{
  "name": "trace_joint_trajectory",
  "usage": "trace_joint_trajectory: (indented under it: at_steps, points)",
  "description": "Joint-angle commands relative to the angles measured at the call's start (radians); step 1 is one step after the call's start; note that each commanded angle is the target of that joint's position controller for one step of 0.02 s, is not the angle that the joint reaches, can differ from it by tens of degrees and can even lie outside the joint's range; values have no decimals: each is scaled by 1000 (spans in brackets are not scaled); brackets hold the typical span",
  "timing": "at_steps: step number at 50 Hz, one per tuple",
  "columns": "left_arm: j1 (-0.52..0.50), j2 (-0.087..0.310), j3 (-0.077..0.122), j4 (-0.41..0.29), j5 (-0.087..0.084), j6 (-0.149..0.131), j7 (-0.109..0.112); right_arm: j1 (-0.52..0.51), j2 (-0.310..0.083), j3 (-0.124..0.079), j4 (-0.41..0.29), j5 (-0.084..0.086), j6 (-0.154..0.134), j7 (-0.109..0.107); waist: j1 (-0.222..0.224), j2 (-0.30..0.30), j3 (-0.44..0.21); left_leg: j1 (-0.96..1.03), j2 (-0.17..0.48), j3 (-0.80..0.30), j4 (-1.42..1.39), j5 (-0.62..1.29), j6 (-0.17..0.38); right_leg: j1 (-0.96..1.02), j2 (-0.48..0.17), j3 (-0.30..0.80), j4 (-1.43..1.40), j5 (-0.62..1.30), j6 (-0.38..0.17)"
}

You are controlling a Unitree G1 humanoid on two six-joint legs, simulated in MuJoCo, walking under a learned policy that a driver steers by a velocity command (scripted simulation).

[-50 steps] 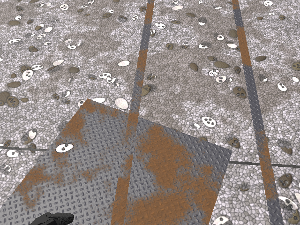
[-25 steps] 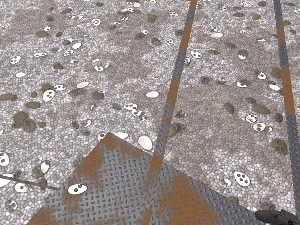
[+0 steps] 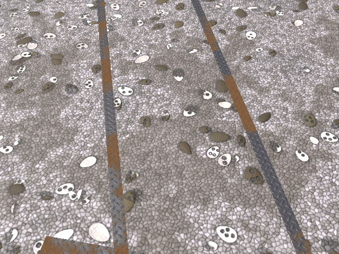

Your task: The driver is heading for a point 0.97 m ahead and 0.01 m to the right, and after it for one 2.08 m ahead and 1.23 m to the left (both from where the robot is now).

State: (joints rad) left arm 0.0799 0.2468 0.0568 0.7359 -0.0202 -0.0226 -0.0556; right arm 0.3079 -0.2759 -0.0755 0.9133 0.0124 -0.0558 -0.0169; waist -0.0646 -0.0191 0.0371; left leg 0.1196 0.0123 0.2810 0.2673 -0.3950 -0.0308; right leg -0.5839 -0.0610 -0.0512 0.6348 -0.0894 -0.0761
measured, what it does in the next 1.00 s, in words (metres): walks ahead: right foot, then left foot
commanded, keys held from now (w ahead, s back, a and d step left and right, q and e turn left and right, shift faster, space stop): w+e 0.22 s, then w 0.08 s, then w+q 0.70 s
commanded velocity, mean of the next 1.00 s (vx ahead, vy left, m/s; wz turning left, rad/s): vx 0.50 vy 0.00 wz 0.03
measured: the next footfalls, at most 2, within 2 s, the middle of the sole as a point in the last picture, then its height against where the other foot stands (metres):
right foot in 0.04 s outside the picture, level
left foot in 0.56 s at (156, 238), level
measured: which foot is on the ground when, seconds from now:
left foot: down 0.00-0.06, up 0.08-0.54, down 0.56-1.00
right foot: up 0.00-0.02, down 0.04-0.56, up 0.58-1.00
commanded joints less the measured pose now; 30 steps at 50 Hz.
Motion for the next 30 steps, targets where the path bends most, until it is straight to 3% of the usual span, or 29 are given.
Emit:
trace_joint_trajectory:
  at_steps: [1,2,3,4,5,6,7,8,9,12,16,19,23,25,26,27,28,29,30]
  points:
    - [145,154,64,-47,-6,-6,-1,-51,-216,-49,-57,13,15,-13,152,105,-91,-28,257,-39,322,1145,119,237,108,-83,-33,-91,-72]
    - [316,222,100,-3,-6,-1,15,-57,-203,-42,-67,10,13,-16,235,58,-177,-198,214,-30,577,984,78,524,111,-16,-96,-43,-115]
    - [358,339,124,11,-12,2,35,20,-66,-1,-112,-37,-6,-4,159,-205,-249,-632,67,-54,946,147,15,876,-145,441,-119,-66,-257]
    - [359,321,107,-27,-4,-17,27,-1,-63,15,-138,-14,-52,11,154,-179,-411,-842,-66,-303,1136,-226,7,1022,-287,903,-309,-244,-392]
    - [338,244,85,-22,5,-30,22,-133,-139,-6,-165,30,-81,24,196,-74,-304,-946,-2,-372,1147,-140,34,962,-260,782,-357,-214,-317]
    - [285,212,75,-24,2,-40,22,-166,-134,-3,-178,35,-96,25,164,-39,-196,-945,43,-365,1069,-45,55,823,-219,637,-353,-142,-274]
    - [211,178,64,-38,0,-43,24,-159,-130,-7,-160,10,-97,16,115,21,-128,-879,83,-362,978,18,50,671,-172,522,-356,-39,-237]
    - [162,145,52,-55,7,-43,28,-143,-139,-15,-151,-9,-86,11,79,17,-94,-806,108,-362,914,67,42,562,-138,447,-379,46,-219]
    - [145,147,50,-67,16,-43,33,-126,-139,-18,-153,-13,-73,13,55,-19,-88,-747,114,-364,884,86,28,488,-126,428,-398,104,-225]
    - [164,173,56,-63,10,-48,51,-141,-102,-12,-161,-25,-46,12,45,-12,-69,-722,102,-331,738,168,-20,395,-87,328,-423,211,-217]
    - [222,169,51,-34,8,-46,67,-264,-57,10,-188,-20,-46,23,102,-51,-44,-684,71,-308,428,448,-32,373,-35,222,-430,168,-155]
    - [265,177,48,-4,11,-52,63,-337,-63,16,-202,-1,-52,37,147,-71,-11,-667,61,-297,322,568,-8,408,-74,226,-450,54,-140]
    - [303,188,52,41,13,-47,65,-386,-91,15,-233,5,-59,59,158,-57,30,-791,59,-307,264,449,60,613,-165,236,-401,142,-127]
    - [287,199,56,49,14,-39,71,-349,-102,13,-232,7,-60,71,130,-64,16,-763,42,-295,254,359,95,674,-182,208,-350,295,-103]
    - [267,208,57,46,16,-35,74,-297,-118,5,-220,6,-58,72,101,-74,-20,-682,11,-271,255,319,114,683,-171,180,-293,468,-88]
    - [245,212,57,41,19,-29,77,-198,-142,-10,-192,4,-55,70,45,-69,-88,-537,-33,-235,242,322,138,672,-142,138,-171,650,-69]
    - [235,199,48,29,23,-24,82,-57,-180,-31,-154,-2,-51,65,-20,-34,-180,-324,-36,-257,242,364,170,597,-92,89,23,682,-38]
    - [288,156,30,4,49,-29,87,72,-254,-48,-143,-3,-46,61,-31,120,-300,-28,151,-547,256,387,260,349,-14,43,351,333,11]
    - [384,69,4,0,40,-54,69,106,-271,-50,-127,6,-45,70,25,344,-366,233,313,-1038,94,135,410,-30,158,90,622,-441,73]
